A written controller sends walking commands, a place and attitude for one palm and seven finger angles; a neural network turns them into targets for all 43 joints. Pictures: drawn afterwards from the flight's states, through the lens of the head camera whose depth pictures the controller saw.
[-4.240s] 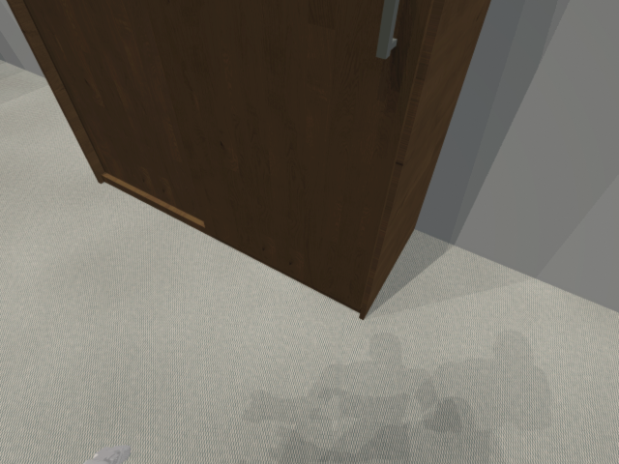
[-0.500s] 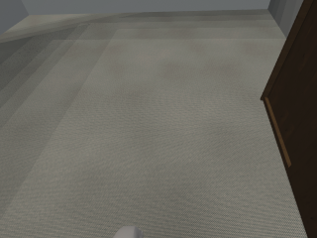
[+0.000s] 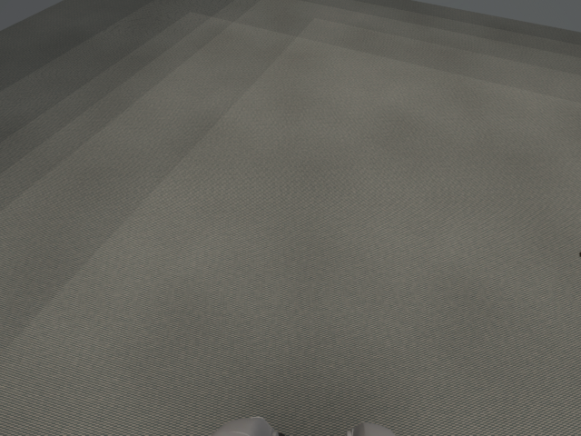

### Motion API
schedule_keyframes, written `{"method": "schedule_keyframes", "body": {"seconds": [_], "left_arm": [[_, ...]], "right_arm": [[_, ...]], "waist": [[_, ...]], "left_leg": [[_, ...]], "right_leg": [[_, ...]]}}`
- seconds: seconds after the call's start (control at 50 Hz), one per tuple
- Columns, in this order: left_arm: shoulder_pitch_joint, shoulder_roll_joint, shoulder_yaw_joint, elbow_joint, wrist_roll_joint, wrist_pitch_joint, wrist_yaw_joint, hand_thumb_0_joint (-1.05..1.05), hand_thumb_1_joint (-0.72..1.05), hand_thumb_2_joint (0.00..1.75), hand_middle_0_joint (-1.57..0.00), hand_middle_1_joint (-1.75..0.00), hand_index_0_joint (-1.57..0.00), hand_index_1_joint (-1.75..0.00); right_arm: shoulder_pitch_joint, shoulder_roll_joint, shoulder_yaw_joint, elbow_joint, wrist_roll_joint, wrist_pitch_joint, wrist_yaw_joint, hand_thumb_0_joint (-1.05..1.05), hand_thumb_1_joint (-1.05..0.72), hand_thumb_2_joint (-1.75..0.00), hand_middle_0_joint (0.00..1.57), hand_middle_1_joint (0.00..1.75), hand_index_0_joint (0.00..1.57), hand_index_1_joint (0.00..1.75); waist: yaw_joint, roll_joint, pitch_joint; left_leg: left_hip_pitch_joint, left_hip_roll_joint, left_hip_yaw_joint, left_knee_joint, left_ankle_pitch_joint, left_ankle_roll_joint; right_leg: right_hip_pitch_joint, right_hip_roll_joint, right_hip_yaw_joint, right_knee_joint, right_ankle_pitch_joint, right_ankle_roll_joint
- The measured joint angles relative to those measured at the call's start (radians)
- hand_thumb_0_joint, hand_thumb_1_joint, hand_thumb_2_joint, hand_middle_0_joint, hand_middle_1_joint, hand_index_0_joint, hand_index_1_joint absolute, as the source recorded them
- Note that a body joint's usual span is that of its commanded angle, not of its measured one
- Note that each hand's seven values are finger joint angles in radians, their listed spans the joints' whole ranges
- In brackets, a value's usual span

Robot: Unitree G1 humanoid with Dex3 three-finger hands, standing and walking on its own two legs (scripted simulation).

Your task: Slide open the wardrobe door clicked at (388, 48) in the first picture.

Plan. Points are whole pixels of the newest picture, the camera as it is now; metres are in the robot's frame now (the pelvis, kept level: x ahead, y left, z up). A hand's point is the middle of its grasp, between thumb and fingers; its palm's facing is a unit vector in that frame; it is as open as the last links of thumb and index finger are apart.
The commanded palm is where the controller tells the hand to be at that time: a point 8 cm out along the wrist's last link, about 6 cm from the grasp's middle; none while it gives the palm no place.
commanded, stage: turn to face it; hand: right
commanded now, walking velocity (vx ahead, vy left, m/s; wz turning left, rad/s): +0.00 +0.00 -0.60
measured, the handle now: out of the picture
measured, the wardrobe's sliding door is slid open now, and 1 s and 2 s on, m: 0.00 0.00 0.00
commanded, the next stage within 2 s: none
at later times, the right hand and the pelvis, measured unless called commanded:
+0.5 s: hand out of the picture +0.11 -0.27 -0.16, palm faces +0.21 +0.96 -0.20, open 7.3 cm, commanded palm none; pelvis +0.08 -0.07 +0.02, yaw -10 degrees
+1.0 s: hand out of the picture +0.12 -0.21 -0.11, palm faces +0.44 +0.85 -0.28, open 7.4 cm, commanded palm none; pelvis +0.10 +0.01 +0.02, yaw -28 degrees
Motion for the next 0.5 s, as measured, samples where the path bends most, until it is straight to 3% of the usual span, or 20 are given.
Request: {"method": "schedule_keyframes", "body": {"seconds": [0.06, 0.12, 0.2, 0.3, 0.34, 0.36, 0.42, 0.5], "left_arm": [[-0.089, 0.020, -0.001, -0.055, 0.009, 0.001, 0.004, 0.01, 0.91, 0.90, -0.20, -0.30, -0.20, -0.30], [-0.134, 0.039, -0.003, -0.085, 0.013, -0.004, 0.004, 0.00, 0.91, 0.90, -0.20, -0.30, -0.20, -0.30], [-0.119, 0.046, -0.010, -0.071, 0.009, -0.003, -0.004, 0.00, 0.91, 0.90, -0.20, -0.30, -0.20, -0.30], [-0.078, 0.029, -0.015, -0.025, 0.006, 0.018, -0.016, 0.00, 0.91, 0.90, -0.20, -0.30, -0.20, -0.30], [-0.067, 0.030, -0.013, -0.021, 0.007, 0.018, -0.019, 0.00, 0.92, 0.90, -0.20, -0.30, -0.20, -0.30], [-0.066, 0.024, -0.012, -0.017, 0.010, 0.015, -0.022, 0.00, 0.93, 0.90, -0.20, -0.30, -0.20, -0.30], [-0.064, 0.015, -0.018, -0.028, 0.016, 0.006, -0.023, 0.00, 0.92, 0.90, -0.20, -0.30, -0.20, -0.30], [-0.052, 0.017, -0.016, -0.042, 0.016, -0.006, -0.009, 0.00, 0.92, 0.90, -0.20, -0.30, -0.20, -0.30]], "right_arm": [[0.018, -0.014, 0.001, 0.020, -0.009, 0.010, -0.013, 0.00, -0.92, -0.90, 0.20, 0.30, 0.20, 0.30], [0.025, -0.012, 0.009, 0.034, -0.017, 0.011, -0.014, 0.00, -0.91, -0.90, 0.20, 0.30, 0.20, 0.30], [0.029, 0.002, 0.022, 0.038, -0.019, 0.004, -0.009, 0.00, -0.91, -0.90, 0.20, 0.30, 0.20, 0.30], [0.025, 0.015, 0.025, 0.021, -0.022, 0.002, -0.008, 0.00, -0.90, -0.90, 0.20, 0.30, 0.20, 0.30], [0.028, 0.015, 0.023, 0.017, -0.018, 0.006, -0.010, 0.00, -0.90, -0.90, 0.20, 0.30, 0.20, 0.30], [0.029, 0.009, 0.018, 0.018, -0.015, 0.011, -0.011, 0.00, -0.90, -0.90, 0.20, 0.30, 0.20, 0.30], [0.040, -0.010, 0.005, 0.021, -0.011, 0.037, -0.019, 0.00, -0.91, -0.90, 0.20, 0.30, 0.20, 0.30], [0.035, -0.032, -0.010, 0.033, -0.012, 0.055, -0.015, 0.00, -0.91, -0.90, 0.20, 0.30, 0.20, 0.30]], "waist": [[0.009, -0.008, -0.027], [0.012, -0.026, -0.060], [0.006, -0.039, -0.105], [-0.015, -0.017, -0.116], [-0.016, -0.005, -0.108], [-0.015, 0.018, -0.102], [-0.022, 0.042, -0.080], [-0.006, 0.021, -0.053]], "left_leg": [[0.038, -0.009, -0.027, -0.072, 0.025, 0.000], [0.066, -0.001, -0.039, -0.117, 0.032, -0.011], [0.112, 0.017, -0.020, -0.144, 0.010, -0.033], [0.142, 0.057, 0.035, -0.107, -0.052, -0.064], [0.133, 0.079, 0.060, -0.058, -0.090, -0.083], [0.118, 0.105, 0.062, -0.017, -0.112, -0.095], [0.020, 0.121, -0.006, 0.226, -0.256, -0.152], [-0.087, 0.122, -0.081, 0.440, -0.226, -0.185]], "right_leg": [[-0.114, -0.022, 0.065, -0.077, 0.052, 0.004], [-0.157, -0.025, 0.093, -0.190, 0.102, 0.000], [-0.096, -0.008, 0.086, -0.394, 0.120, -0.004], [0.026, 0.030, 0.026, -0.584, 0.073, -0.005], [0.084, 0.047, 0.002, -0.689, 0.116, -0.022], [0.091, 0.068, -0.004, -0.703, 0.103, -0.052], [0.096, 0.095, -0.010, -0.719, 0.094, -0.097], [0.116, 0.107, 0.022, -0.806, 0.147, -0.105]]}}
